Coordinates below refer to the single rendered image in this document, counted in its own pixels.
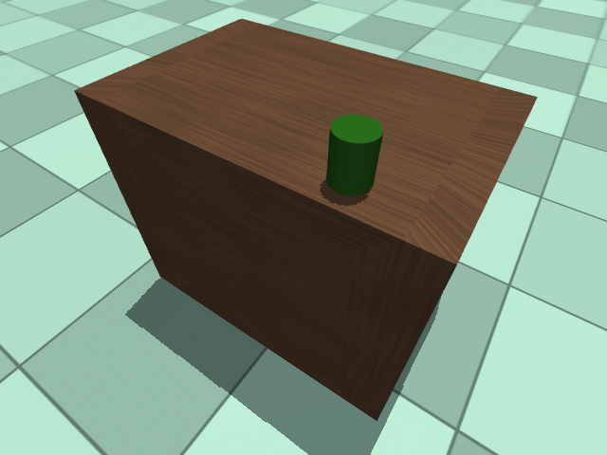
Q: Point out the can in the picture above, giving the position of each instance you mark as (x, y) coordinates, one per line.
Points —
(354, 145)

